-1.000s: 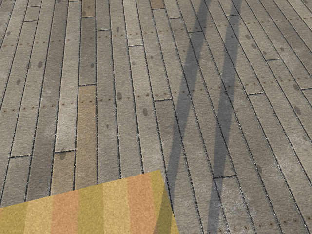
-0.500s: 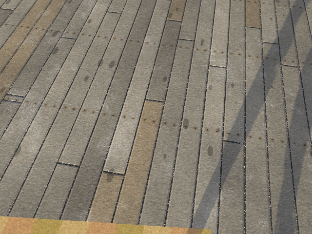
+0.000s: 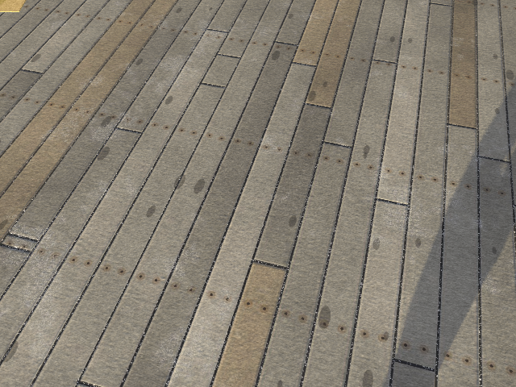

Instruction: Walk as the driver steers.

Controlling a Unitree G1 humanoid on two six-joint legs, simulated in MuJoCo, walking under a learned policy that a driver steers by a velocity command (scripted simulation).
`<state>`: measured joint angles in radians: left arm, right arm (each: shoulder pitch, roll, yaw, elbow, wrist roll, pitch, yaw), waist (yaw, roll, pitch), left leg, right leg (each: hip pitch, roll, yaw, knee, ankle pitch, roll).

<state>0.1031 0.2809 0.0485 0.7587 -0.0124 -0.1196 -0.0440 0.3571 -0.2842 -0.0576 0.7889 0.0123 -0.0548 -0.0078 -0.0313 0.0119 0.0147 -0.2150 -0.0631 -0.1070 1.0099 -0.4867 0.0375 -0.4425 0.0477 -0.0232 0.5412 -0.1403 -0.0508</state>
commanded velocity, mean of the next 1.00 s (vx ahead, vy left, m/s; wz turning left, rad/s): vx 0.50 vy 0.00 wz -0.30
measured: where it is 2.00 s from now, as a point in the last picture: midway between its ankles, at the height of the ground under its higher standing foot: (314, 210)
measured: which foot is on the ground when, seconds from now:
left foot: up 0.00-0.38, down 0.40-0.90, up 0.92-1.00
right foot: down 0.00-0.42, up 0.44-0.88, down 0.90-1.00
